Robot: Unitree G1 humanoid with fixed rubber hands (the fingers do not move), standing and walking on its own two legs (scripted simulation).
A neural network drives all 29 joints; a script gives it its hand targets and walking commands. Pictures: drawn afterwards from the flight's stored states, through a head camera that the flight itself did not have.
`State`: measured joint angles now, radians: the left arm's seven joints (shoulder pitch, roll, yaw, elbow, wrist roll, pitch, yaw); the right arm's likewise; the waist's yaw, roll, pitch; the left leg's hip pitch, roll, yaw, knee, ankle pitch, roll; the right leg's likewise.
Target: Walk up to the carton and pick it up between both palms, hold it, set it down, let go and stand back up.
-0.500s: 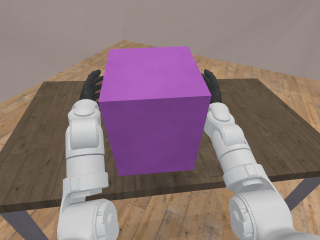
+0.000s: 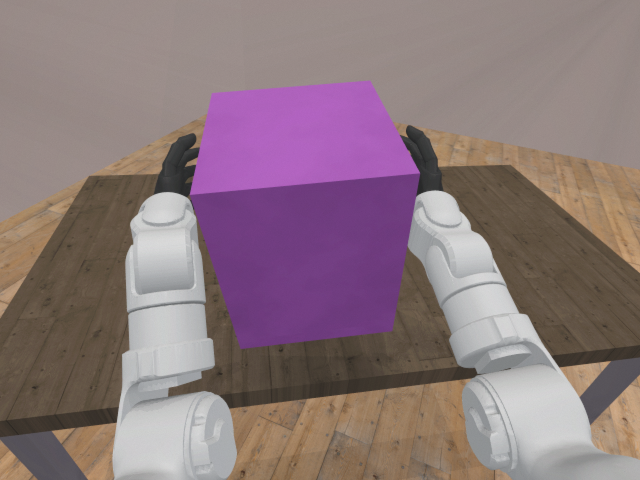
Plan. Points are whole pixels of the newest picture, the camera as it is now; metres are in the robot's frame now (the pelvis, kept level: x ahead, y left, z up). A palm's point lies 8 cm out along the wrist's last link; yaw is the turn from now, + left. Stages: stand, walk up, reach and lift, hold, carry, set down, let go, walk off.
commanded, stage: hold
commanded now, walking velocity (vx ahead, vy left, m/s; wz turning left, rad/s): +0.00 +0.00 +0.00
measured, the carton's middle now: (304, 215) +0.39 -0.01 +0.19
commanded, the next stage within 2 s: none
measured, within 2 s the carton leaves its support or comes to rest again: neither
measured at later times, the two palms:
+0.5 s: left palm (166, 188) +0.36 +0.15 +0.26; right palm (426, 175) +0.36 -0.14 +0.26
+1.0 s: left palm (164, 192) +0.36 +0.15 +0.25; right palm (420, 175) +0.37 -0.14 +0.26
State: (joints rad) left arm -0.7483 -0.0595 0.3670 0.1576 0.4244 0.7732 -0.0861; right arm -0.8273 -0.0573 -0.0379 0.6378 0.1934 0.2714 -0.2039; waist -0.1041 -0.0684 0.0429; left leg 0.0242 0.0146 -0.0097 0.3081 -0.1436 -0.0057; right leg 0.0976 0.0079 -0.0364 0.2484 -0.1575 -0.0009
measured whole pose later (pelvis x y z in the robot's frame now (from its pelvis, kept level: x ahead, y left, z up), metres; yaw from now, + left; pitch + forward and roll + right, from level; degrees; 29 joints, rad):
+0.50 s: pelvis -0.01 -0.01 +0.00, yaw +0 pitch -10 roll +0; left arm -0.82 -0.03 0.40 0.22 0.43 0.82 -0.11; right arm -0.91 -0.06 -0.06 0.68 0.19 0.36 -0.22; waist -0.09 -0.06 -0.01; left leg 0.00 0.02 -0.01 0.29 -0.12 -0.01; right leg 0.05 0.01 -0.04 0.27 -0.15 -0.01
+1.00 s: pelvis +0.01 +0.00 +0.00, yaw +0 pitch -10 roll +0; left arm -0.75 -0.03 0.37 0.12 0.41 0.86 -0.11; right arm -0.87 -0.07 0.00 0.60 0.26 0.40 -0.24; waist -0.10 -0.06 -0.01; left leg 0.02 0.02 -0.01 0.31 -0.15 -0.01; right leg 0.09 0.01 -0.04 0.26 -0.17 -0.01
